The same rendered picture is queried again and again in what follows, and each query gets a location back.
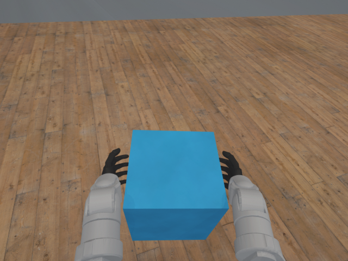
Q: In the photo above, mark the robot left forearm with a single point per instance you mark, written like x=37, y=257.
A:
x=100, y=239

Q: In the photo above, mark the left robot hand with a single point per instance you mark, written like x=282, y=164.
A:
x=110, y=166

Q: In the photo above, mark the right robot hand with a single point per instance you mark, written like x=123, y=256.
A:
x=232, y=169

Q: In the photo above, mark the robot right forearm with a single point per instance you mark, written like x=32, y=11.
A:
x=254, y=237

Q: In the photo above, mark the carton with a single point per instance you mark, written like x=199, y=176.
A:
x=174, y=187

